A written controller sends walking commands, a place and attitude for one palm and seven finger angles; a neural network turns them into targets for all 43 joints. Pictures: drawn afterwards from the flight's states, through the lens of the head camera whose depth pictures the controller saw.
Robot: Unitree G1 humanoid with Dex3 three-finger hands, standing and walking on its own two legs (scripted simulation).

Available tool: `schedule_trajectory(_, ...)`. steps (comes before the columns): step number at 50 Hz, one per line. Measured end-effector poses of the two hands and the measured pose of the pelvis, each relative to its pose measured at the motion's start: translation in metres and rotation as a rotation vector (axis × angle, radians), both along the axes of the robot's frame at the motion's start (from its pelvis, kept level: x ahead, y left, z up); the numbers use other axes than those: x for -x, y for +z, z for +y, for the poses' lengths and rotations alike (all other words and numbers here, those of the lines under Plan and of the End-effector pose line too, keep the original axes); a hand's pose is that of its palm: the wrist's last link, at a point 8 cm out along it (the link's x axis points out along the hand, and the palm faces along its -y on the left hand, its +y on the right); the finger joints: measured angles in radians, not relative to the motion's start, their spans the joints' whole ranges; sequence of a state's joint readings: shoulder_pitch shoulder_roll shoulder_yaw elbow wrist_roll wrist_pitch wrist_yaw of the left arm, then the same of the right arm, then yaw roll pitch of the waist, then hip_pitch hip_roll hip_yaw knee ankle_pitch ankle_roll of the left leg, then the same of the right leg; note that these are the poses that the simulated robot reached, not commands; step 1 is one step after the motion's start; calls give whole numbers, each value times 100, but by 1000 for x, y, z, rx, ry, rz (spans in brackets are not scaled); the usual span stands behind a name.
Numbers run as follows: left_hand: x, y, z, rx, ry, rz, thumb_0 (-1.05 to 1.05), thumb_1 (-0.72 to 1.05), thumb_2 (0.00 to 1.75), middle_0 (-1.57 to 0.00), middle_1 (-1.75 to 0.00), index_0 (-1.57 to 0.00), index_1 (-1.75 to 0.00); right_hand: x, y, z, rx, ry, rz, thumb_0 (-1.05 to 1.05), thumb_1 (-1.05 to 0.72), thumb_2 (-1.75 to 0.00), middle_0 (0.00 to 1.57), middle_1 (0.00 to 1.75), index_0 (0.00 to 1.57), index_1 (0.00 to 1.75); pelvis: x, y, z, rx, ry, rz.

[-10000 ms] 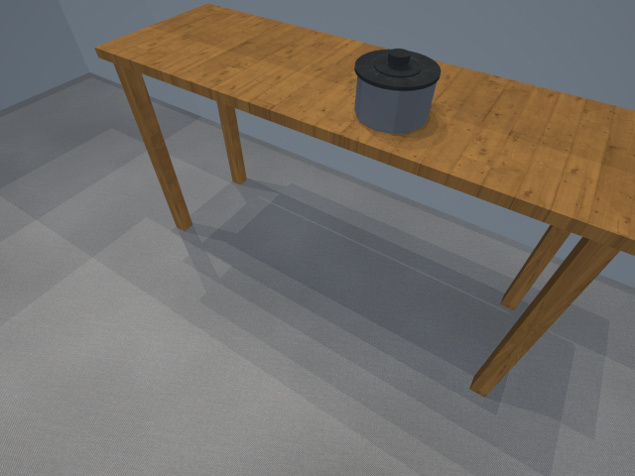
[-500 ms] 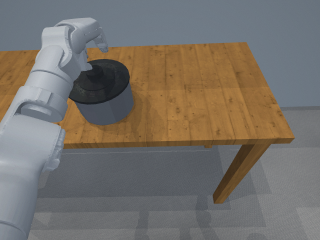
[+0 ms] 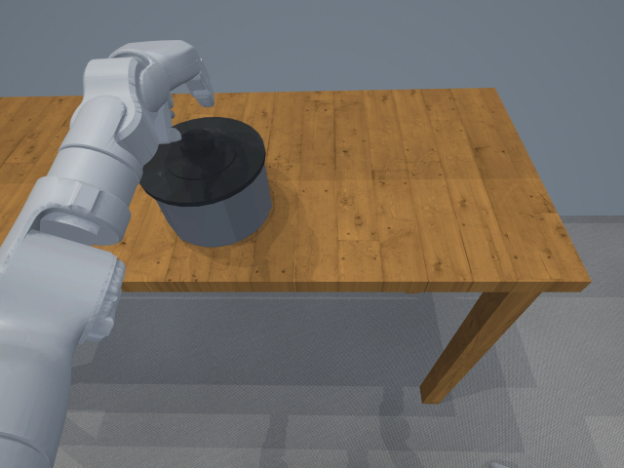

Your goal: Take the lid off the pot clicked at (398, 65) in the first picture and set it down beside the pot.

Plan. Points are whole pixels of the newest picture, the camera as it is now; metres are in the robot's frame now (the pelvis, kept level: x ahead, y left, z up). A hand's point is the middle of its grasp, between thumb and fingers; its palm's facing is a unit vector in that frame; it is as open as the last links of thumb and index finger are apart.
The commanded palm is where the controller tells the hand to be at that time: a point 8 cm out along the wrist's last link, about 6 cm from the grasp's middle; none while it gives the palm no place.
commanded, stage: move the open hand above the knob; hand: left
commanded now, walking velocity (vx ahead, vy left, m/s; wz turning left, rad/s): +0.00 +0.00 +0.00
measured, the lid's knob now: (197, 143) +0.52 +0.14 +0.14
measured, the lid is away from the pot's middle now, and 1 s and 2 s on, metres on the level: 0.00 0.00 0.00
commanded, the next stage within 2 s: lower the open fingers around the knob in 0.14 s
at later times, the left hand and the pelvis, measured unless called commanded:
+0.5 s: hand (181, 126) +0.47 +0.14 +0.20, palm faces -0.34 -0.06 -0.94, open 10.1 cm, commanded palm +0.47 +0.14 +0.25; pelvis -0.01 +0.00 +0.00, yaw +0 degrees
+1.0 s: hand (187, 141) +0.48 +0.14 +0.17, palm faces -0.40 -0.06 -0.91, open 10.2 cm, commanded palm +0.49 +0.14 +0.22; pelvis -0.01 +0.00 +0.00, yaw -1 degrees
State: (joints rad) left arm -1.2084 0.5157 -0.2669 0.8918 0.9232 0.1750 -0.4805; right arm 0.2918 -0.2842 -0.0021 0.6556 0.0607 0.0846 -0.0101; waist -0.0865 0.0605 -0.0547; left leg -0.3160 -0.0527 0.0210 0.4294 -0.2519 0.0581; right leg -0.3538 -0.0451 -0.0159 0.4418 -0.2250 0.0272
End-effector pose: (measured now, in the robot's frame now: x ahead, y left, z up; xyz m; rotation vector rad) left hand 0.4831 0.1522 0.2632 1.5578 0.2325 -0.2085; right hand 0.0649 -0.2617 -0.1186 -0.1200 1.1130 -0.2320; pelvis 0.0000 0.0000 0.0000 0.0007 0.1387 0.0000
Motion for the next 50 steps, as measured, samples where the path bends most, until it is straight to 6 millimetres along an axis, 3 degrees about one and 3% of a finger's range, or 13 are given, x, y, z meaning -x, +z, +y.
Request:
schedule_trajectory(6, 5, 4, -5, 9, -8, -15, 0, -34, 155, -85, -8, -86, -8, -18, 1, 6, -12, 32, -39, 0, -91, -90, 20, 30, 20, 30, 1, 0, 1, -1, 6, -2)
schedule_trajectory(13, 9, 5, -10, 23, -1, -15, 0, -34, 155, -85, -8, -86, -8, -21, 1, 10, -26, 39, -52, 0, -91, -90, 20, 30, 20, 30, 4, -1, 0, -3, 2, -8)
schedule_trajectory(35, 11, -21, -9, 34, 66, 99, 0, -34, 155, -85, -8, -85, -8, 39, 0, -13, 35, -37, 31, 0, -91, -90, 20, 30, 20, 30, 13, -1, -5, -3, -6, -23)
schedule_trajectory(50, -4, -39, -8, 38, 54, 132, 0, -34, 155, -87, -9, -85, -8, 58, 0, -11, 52, -78, 89, 0, -91, -90, 20, 30, 20, 30, 10, -2, -2, 1, -15, 14)
